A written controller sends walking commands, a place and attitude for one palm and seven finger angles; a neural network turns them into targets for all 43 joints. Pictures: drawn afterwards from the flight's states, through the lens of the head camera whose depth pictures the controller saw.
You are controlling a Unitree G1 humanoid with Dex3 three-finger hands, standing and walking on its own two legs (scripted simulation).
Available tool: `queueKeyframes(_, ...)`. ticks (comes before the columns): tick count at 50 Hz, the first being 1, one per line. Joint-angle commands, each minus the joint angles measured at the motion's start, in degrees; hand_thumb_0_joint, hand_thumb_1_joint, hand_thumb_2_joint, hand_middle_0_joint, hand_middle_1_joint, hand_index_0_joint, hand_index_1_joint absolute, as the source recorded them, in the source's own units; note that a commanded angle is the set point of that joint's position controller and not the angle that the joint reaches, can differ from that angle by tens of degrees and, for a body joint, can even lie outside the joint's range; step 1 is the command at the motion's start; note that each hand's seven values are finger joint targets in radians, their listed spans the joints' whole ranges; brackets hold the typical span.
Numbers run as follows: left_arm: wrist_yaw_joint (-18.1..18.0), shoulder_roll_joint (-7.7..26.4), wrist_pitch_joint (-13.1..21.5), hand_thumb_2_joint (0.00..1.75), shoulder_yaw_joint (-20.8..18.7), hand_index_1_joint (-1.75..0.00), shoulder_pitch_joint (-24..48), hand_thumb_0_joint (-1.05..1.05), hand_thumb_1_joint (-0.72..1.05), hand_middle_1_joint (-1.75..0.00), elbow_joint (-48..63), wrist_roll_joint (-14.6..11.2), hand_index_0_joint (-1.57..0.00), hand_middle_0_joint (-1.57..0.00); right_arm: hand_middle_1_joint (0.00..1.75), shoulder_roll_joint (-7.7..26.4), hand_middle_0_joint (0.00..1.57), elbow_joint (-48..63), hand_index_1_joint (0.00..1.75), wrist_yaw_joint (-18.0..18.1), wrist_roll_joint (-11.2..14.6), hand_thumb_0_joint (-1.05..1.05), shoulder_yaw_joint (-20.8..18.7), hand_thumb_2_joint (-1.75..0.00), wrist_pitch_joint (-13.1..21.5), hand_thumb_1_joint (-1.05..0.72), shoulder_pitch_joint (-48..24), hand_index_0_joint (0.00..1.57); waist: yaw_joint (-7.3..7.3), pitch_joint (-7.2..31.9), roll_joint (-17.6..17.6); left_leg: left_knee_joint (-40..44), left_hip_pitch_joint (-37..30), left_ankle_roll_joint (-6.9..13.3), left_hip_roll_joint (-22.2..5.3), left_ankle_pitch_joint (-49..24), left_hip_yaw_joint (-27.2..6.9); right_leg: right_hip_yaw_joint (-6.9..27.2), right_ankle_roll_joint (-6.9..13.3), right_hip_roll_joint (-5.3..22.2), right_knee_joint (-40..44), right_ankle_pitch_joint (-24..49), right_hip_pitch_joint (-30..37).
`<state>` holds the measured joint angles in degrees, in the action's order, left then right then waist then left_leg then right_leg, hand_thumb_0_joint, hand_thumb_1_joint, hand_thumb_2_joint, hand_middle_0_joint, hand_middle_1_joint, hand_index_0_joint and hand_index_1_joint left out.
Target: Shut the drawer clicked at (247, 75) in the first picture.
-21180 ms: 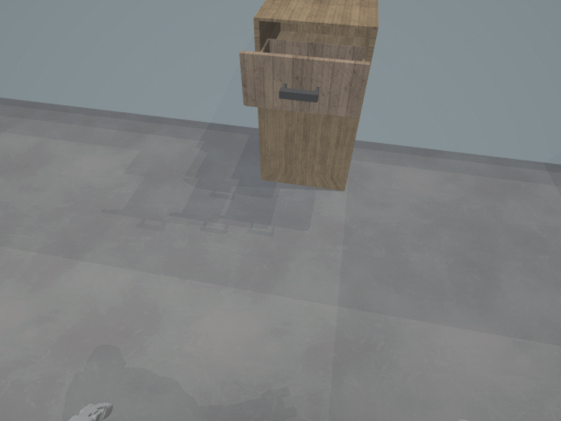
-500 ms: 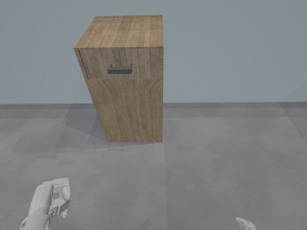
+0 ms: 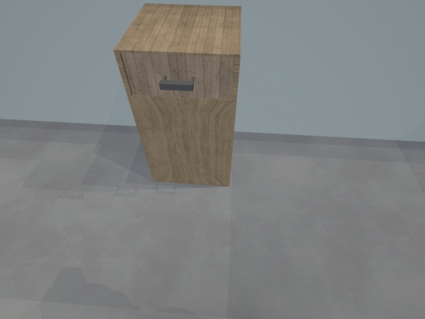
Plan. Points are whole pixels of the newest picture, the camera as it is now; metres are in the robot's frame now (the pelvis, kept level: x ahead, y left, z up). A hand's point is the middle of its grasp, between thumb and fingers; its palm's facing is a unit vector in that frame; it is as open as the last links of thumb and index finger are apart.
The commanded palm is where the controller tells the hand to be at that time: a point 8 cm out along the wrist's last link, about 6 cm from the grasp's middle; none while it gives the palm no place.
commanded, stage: let the arm hang, fingers relaxed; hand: left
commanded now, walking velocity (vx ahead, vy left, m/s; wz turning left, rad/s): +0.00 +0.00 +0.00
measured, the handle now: (177, 82) +0.89 +0.19 -0.07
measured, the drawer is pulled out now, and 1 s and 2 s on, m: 0.00 0.00 0.00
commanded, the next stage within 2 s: look to check the result in 0.46 s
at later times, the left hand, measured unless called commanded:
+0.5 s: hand out of the picture +0.06 +0.20 -0.17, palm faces +0.00 -0.98 -0.22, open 7.4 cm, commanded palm none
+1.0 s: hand out of the picture +0.08 +0.22 -0.16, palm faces -0.02 -0.97 -0.26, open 7.4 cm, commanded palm none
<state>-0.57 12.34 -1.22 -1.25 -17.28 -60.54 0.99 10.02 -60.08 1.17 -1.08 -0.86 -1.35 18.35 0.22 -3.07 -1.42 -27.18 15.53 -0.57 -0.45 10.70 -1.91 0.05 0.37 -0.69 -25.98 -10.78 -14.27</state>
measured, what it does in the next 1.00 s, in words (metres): stands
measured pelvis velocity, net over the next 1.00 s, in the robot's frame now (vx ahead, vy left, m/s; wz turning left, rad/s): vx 0.04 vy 0.01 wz -0.02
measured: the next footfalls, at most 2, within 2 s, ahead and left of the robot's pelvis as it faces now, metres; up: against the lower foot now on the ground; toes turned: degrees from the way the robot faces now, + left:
none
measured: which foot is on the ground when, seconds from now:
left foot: down 0.00-1.00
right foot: down 0.00-1.00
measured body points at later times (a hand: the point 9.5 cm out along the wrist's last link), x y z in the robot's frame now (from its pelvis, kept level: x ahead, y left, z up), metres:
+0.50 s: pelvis +0.02 +0.01 +0.00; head +0.04 +0.01 +0.45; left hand +0.06 +0.25 -0.15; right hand +0.04 -0.22 -0.16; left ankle +0.04 +0.13 -0.74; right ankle +0.04 -0.12 -0.74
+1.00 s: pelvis +0.04 +0.01 +0.01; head +0.06 +0.01 +0.46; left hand +0.09 +0.27 -0.14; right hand +0.07 -0.25 -0.15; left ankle +0.04 +0.13 -0.74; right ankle +0.04 -0.12 -0.74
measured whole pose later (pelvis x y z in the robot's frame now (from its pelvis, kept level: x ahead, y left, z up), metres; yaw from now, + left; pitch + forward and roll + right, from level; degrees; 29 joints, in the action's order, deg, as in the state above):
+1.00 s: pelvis +0.04 +0.01 +0.01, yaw -1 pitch -1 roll +0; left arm -0.7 13.6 0.7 -1.2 -9.4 -65.3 0.9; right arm 12.9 -64.5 1.6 -0.7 -1.1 0.2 10.6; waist -0.2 -3.5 -0.3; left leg -22.1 9.2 0.0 -0.2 11.5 -0.3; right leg 1.6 -0.4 -0.3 -21.1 -11.3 -8.6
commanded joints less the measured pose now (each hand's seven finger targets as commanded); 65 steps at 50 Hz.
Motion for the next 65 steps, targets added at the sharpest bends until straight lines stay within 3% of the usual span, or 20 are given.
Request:
queueKeyframes(1,-0.8,7.0,1.7,0.9,-1.4,-0.3,0.9,0.0,0.9,-0.3,1.7,-0.3,-0.2,-0.2,0.3,6.8,0.2,1.2,0.3,0.3,-0.1,0.0,-1.7,-0.9,1.3,-0.9,1.4,0.2,-0.46,-0.6,1.8,6.7,-1.2,2.8,-3.8,5.3,-3.7,5.7,3.0,5.0,8.3,-10.4,-2.4)
queueKeyframes(12,-0.9,5.9,1.8,0.9,-1.2,-0.3,2.2,0.0,0.9,-0.3,-1.2,-0.2,-0.2,-0.2,0.3,6.1,0.2,-1.1,0.3,0.4,-0.1,0.0,-1.5,-0.9,1.7,-0.9,-0.5,0.2,-0.27,-1.0,-0.2,8.8,-1.3,2.6,-4.4,4.2,-4.4,4.8,2.4,5.0,7.3,-6.1,-0.3)
queueKeyframes(16,-1.0,6.1,2.0,0.9,-1.2,-0.3,2.8,0.0,0.9,-0.3,-1.5,-0.2,-0.2,-0.2,0.3,6.6,0.2,-1.2,0.3,0.6,0.0,0.0,-1.6,-0.9,2.1,-0.9,-1.3,0.2,-0.15,0.2,-0.7,8.4,-2.7,2.7,-4.7,-0.5,-4.4,4.7,2.2,5.1,6.5,-1.8,1.2)
queueKeyframes(21,-1.0,6.5,2.4,0.9,-1.3,-0.3,3.7,0.0,0.9,-0.3,-1.5,-0.2,-0.2,-0.2,0.3,7.2,0.2,-1.5,0.3,0.7,0.2,0.0,-1.6,-0.9,2.3,-0.9,-1.9,0.2,-0.35,2.2,1.0,7.6,-4.9,2.6,-4.9,-5.0,-3.7,4.6,2.0,5.4,6.5,1.8,2.7)
queueKeyframes(27,-1.1,6.7,2.4,0.9,-1.3,-0.3,4.6,0.0,0.9,-0.3,-2.0,-0.3,-0.2,-0.2,0.3,7.2,0.2,-2.0,0.3,0.7,0.1,0.0,-1.6,-0.9,2.1,-0.9,-3.0,0.2,-0.49,1.1,1.7,7.6,-5.8,2.4,-4.8,-5.2,-3.2,4.6,1.9,5.8,7.3,2.2,2.4)
queueKeyframes(32,-1.0,7.4,2.4,0.9,-1.3,-0.3,5.1,0.0,0.9,-0.3,-2.0,-0.3,-0.2,-0.2,0.3,7.9,0.2,-2.2,0.3,0.6,0.1,0.0,-1.7,-0.9,2.0,-0.9,-3.7,0.2,-0.56,0.8,0.9,8.0,-6.0,2.4,-4.8,-3.7,-3.1,5.0,2.0,5.7,8.1,0.7,2.2)
queueKeyframes(42,-1.0,9.4,2.8,0.9,-1.6,-0.3,6.4,0.0,0.9,-0.3,-2.2,-0.4,-0.2,-0.2,0.3,10.0,0.2,-2.3,0.3,0.7,0.2,0.0,-1.9,-0.9,2.3,-0.9,-5.5,0.2,-0.66,2.7,1.3,7.7,-8.3,2.3,-5.3,-8.0,-2.6,5.1,2.0,6.3,7.8,6.9,4.2)
queueKeyframes(65,-0.6,12.6,2.9,0.9,-1.8,-0.3,9.5,0.0,0.9,-0.3,-1.6,-0.4,-0.2,-0.2,0.3,13.8,0.2,-2.1,0.3,0.3,0.2,0.0,-1.9,-0.9,2.7,-0.9,-8.8,0.2,-0.5,2.8,0.9,9.9,-8.9,2.2,-5.7,-7.2,-3.4,5.5,1.8,6.5,9.7,4.6,5.4)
